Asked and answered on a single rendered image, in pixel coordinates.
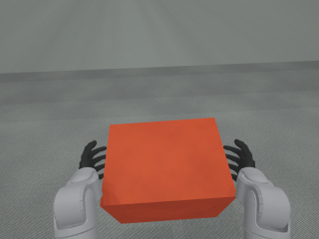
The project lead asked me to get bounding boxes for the carton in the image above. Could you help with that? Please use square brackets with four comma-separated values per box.
[100, 118, 236, 224]

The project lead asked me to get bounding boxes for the robot left hand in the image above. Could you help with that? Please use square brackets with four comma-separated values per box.
[79, 140, 107, 180]

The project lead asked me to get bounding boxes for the robot right hand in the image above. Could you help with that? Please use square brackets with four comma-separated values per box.
[223, 139, 255, 181]

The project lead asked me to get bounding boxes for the robot left forearm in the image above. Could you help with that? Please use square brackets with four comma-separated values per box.
[53, 167, 103, 239]

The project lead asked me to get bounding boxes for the robot right forearm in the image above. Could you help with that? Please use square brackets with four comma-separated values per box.
[235, 167, 291, 239]

